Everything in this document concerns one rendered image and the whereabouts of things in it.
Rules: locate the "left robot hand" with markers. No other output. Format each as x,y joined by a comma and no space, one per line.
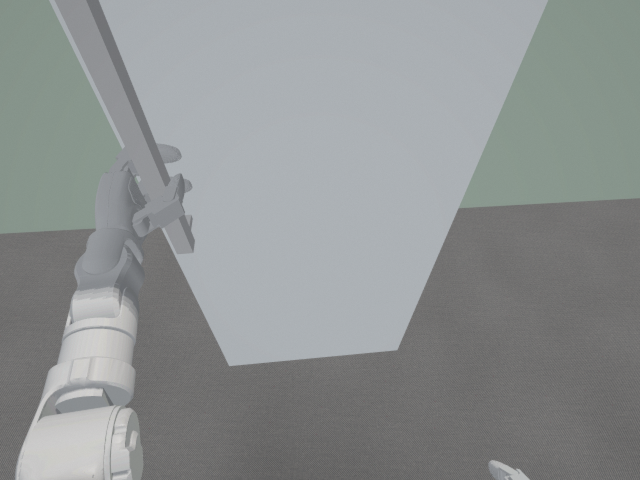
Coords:
121,203

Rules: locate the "fridge door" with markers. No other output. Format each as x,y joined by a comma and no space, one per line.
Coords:
329,144

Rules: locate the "right robot hand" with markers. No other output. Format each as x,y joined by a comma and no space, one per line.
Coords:
501,471

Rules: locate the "left robot upper arm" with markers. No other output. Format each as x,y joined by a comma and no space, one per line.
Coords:
94,444

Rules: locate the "left robot forearm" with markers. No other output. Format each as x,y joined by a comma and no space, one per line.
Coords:
94,367

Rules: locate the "handle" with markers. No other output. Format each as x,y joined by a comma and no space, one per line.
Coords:
91,33

